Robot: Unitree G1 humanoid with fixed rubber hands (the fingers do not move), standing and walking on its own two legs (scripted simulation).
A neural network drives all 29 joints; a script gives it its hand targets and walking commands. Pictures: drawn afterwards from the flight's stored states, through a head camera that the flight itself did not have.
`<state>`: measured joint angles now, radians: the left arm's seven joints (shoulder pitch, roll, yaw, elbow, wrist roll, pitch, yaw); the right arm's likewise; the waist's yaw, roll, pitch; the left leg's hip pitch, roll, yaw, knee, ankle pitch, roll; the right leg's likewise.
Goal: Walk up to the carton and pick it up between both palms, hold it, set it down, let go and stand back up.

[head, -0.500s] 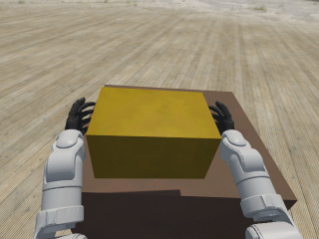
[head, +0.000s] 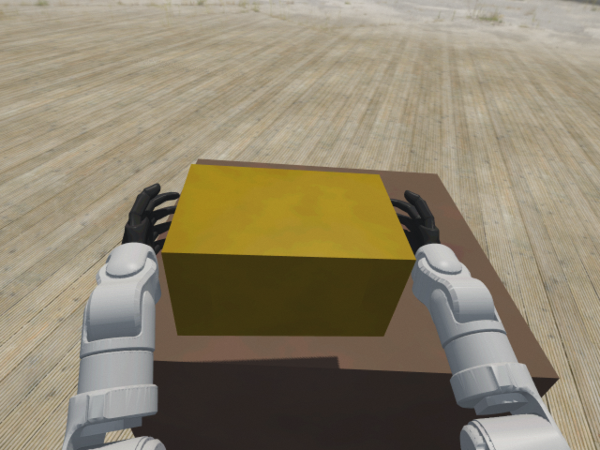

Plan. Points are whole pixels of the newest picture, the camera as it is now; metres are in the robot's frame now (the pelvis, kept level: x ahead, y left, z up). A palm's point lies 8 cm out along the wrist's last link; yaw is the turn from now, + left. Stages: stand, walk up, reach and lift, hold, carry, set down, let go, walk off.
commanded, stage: hold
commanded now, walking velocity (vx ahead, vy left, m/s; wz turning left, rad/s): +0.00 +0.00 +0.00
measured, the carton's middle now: (286, 248) +0.37 +0.01 +0.14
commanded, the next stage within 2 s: none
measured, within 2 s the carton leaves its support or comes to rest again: neither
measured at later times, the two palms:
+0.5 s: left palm (139, 242) +0.34 +0.19 +0.18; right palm (422, 246) +0.35 -0.17 +0.17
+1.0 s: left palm (143, 245) +0.35 +0.19 +0.17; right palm (423, 247) +0.35 -0.18 +0.17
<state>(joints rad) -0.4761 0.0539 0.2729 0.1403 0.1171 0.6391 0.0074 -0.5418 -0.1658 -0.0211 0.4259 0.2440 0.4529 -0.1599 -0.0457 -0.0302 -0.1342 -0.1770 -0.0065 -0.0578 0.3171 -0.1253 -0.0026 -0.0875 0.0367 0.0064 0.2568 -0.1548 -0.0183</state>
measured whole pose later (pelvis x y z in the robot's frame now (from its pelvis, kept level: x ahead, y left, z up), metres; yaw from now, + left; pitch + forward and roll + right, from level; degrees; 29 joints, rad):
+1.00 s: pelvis +0.00 +0.00 +0.00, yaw +0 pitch -1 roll -1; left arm -0.48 0.05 0.27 0.15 0.12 0.63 0.01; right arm -0.55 -0.17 -0.02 0.44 0.25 0.45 -0.16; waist -0.04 -0.03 -0.13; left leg -0.17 -0.01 -0.05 0.32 -0.13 0.00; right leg -0.09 0.04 0.01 0.26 -0.16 -0.02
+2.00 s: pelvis +0.00 +0.00 +0.00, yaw +0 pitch -1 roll -1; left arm -0.50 0.05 0.28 0.17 0.12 0.63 0.01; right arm -0.56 -0.17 -0.03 0.45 0.24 0.44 -0.16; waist -0.04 -0.03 -0.13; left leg -0.18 -0.01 -0.05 0.31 -0.12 0.00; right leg -0.10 0.04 0.01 0.26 -0.15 -0.02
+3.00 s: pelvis +0.00 +0.00 +0.00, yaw +0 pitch -1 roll -1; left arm -0.50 0.06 0.27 0.16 0.12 0.63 0.01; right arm -0.56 -0.16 -0.03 0.45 0.24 0.44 -0.15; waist -0.04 -0.03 -0.14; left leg -0.18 -0.01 -0.05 0.32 -0.12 0.00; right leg -0.10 0.03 0.01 0.26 -0.15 -0.02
